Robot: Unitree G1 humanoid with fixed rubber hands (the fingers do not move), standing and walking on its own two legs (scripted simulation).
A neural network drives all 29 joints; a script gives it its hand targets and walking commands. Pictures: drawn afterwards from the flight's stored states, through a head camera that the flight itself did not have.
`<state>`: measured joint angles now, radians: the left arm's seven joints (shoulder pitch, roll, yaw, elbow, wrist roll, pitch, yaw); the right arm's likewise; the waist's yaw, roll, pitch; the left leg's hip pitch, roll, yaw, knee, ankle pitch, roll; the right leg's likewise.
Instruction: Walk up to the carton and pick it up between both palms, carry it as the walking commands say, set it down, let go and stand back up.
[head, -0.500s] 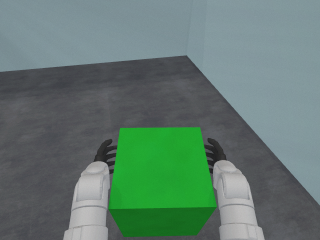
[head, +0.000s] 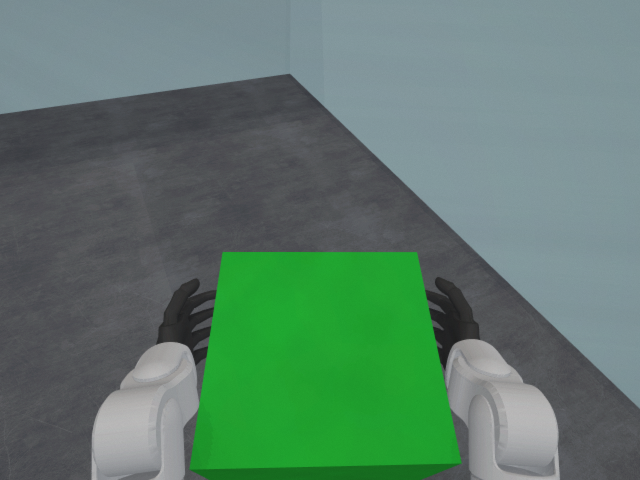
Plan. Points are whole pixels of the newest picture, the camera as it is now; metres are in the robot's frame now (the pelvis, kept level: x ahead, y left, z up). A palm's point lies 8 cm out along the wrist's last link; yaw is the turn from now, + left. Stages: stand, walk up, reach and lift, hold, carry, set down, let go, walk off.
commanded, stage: carry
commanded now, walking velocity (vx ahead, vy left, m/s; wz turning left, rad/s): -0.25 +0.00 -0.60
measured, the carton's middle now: (318, 381) +0.24 +0.01 +0.03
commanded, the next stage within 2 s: none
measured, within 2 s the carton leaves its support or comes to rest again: neither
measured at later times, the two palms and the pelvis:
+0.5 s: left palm (290, 465) +0.13 +0.04 +0.09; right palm out of the picture +0.02 -0.24 +0.08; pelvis -0.14 -0.01 +0.00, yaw -21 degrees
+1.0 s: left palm out of the picture +0.01 +0.05 +0.10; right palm out of the picture -0.18 -0.18 +0.10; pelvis -0.28 +0.08 +0.00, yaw -38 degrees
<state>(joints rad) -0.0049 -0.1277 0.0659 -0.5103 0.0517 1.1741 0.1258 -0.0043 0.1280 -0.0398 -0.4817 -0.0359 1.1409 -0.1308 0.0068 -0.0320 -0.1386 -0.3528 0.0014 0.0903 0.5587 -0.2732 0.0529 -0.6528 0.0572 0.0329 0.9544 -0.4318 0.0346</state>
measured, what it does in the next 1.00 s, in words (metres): walks backwards, turning right: right foot, then left foot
